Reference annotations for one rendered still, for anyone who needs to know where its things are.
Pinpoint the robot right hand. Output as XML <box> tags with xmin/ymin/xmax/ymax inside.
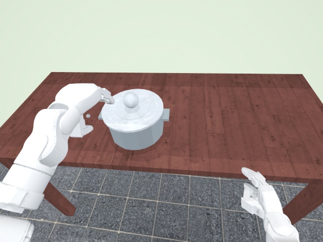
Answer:
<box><xmin>241</xmin><ymin>167</ymin><xmax>283</xmax><ymax>220</ymax></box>

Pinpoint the table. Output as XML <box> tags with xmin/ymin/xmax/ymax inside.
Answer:
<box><xmin>0</xmin><ymin>72</ymin><xmax>323</xmax><ymax>225</ymax></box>

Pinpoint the left robot upper arm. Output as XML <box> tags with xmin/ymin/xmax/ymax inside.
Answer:
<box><xmin>0</xmin><ymin>214</ymin><xmax>34</xmax><ymax>242</ymax></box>

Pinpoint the knob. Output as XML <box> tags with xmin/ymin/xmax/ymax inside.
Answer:
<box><xmin>123</xmin><ymin>92</ymin><xmax>139</xmax><ymax>108</ymax></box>

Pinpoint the robot left hand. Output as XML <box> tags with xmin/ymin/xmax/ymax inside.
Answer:
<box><xmin>55</xmin><ymin>83</ymin><xmax>115</xmax><ymax>138</ymax></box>

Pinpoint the pot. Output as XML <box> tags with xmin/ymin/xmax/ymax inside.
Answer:
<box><xmin>98</xmin><ymin>108</ymin><xmax>170</xmax><ymax>150</ymax></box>

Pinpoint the lid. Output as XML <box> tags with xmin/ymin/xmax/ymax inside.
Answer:
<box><xmin>101</xmin><ymin>89</ymin><xmax>164</xmax><ymax>133</ymax></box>

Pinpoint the robot left forearm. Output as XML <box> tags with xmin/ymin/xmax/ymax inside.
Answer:
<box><xmin>0</xmin><ymin>100</ymin><xmax>81</xmax><ymax>213</ymax></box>

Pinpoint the robot right forearm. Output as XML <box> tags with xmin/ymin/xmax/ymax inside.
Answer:
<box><xmin>263</xmin><ymin>212</ymin><xmax>300</xmax><ymax>242</ymax></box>

